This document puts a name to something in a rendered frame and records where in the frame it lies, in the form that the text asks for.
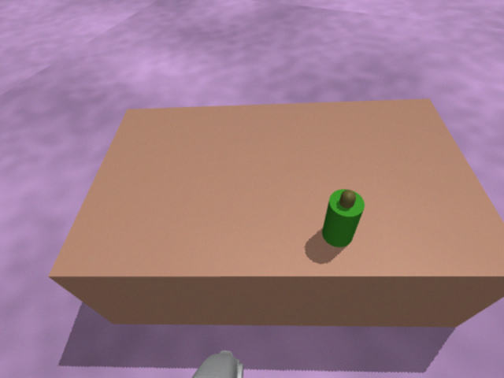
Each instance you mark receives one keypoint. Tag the bottle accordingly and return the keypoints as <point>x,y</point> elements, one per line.
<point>344,211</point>

